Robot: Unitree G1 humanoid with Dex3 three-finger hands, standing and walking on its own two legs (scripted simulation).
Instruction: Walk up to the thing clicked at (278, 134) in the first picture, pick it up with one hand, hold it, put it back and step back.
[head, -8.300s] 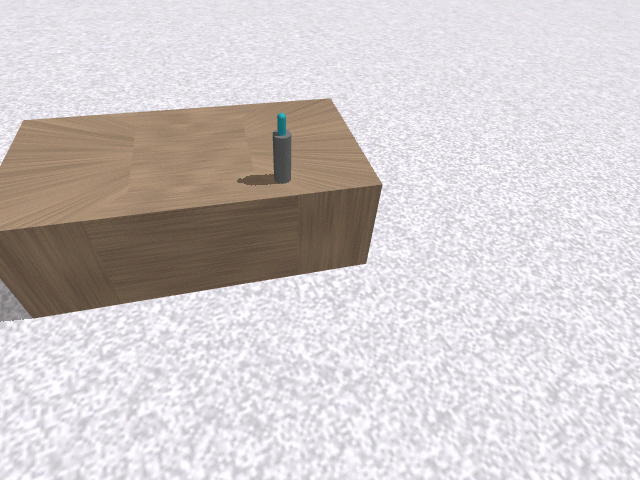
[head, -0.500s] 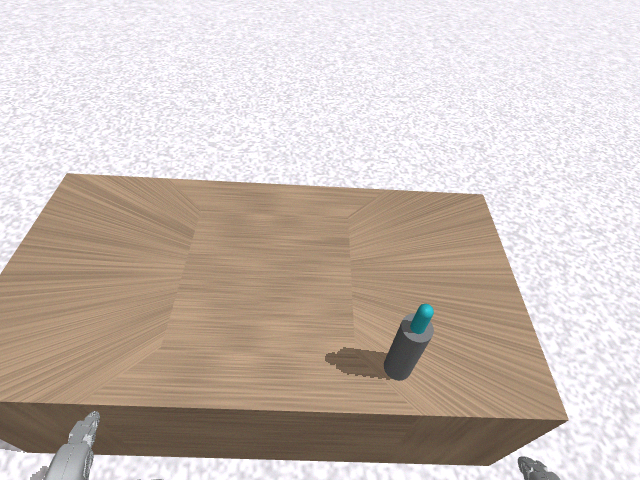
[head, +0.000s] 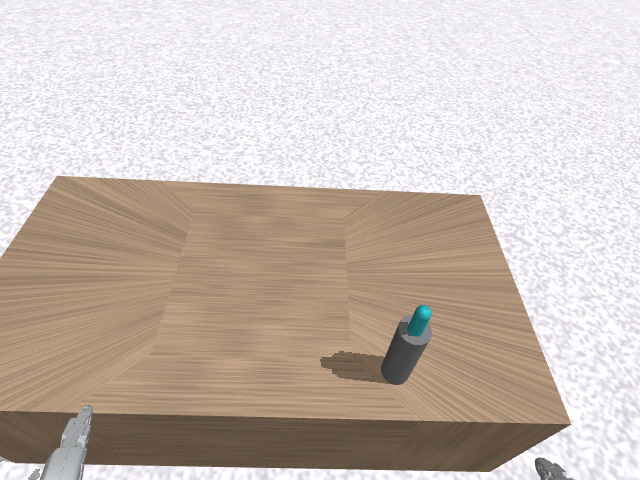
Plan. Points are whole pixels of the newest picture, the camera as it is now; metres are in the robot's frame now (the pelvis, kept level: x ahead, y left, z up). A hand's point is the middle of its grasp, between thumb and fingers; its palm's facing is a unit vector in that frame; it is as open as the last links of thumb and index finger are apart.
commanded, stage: go down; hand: right
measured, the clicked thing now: (408, 343) +0.43 -0.18 -0.20
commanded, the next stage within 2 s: none
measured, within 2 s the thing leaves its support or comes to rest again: neither
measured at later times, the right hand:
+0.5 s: hand out of the picture +0.15 -0.27 -0.09, palm faces +0.06 +0.94 -0.32, open 17.4 cm
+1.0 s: hand (571, 402) +0.26 -0.32 -0.02, palm faces +0.14 +0.97 -0.21, open 17.3 cm
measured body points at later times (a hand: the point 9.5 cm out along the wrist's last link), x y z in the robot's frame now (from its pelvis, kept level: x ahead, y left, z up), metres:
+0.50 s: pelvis +0.01 +0.00 -0.01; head +0.03 +0.00 +0.44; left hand +0.16 +0.27 -0.06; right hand +0.15 -0.32 -0.06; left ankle +0.00 +0.12 -0.71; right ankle -0.01 -0.12 -0.71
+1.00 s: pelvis -0.01 +0.00 -0.01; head +0.02 -0.01 +0.44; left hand +0.13 +0.26 -0.06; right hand +0.25 -0.37 +0.00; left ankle +0.00 +0.12 -0.71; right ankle -0.01 -0.12 -0.71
